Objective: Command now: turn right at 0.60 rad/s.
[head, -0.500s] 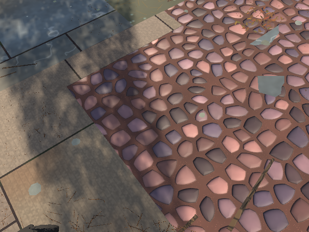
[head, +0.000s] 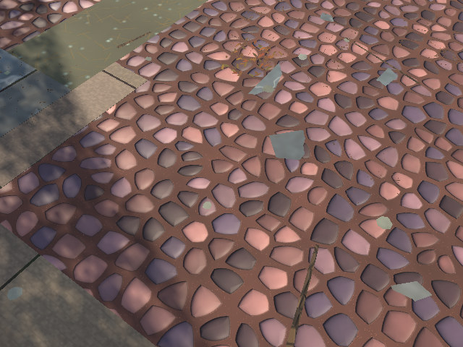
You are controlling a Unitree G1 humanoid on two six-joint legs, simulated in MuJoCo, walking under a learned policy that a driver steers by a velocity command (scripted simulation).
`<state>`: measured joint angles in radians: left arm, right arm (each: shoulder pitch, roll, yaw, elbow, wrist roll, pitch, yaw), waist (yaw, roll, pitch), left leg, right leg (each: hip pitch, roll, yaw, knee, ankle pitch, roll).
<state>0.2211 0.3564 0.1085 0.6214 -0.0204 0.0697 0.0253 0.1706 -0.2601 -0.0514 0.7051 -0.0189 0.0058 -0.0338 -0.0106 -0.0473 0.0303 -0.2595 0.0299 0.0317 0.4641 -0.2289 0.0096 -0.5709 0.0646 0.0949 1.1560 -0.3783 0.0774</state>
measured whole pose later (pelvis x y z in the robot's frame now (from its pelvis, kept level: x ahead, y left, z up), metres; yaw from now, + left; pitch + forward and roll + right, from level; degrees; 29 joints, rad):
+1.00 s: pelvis +0.02 -0.10 -0.02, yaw -18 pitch +1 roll +1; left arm 0.24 0.31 0.09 0.72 -0.02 0.00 -0.03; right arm 0.27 -0.32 -0.08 0.79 0.00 -0.02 -0.02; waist -0.01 0.04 0.00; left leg -0.21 0.15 0.12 0.68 -0.44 -0.04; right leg -0.34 -0.02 -0.06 0.67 -0.37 -0.07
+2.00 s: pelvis +0.44 -0.41 -0.01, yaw -35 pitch +2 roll +1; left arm 0.05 0.25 0.03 0.63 0.01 -0.09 -0.02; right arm 0.40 -0.30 -0.06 0.84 0.04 -0.06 0.00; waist -0.08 0.01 0.04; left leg -0.24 0.01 -0.07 0.92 -0.48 0.00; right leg -0.44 -0.02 0.00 0.57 -0.16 -0.01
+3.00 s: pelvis +0.95 -0.61 -0.02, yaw -12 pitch +2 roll +0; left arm 0.08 0.29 0.03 0.69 0.01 -0.11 -0.05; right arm 0.31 -0.31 -0.05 0.76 -0.01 -0.04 -0.01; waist -0.05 0.00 0.04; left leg -0.20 -0.08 -0.08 0.91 -0.54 0.01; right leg -0.48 0.05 -0.01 0.52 -0.09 -0.05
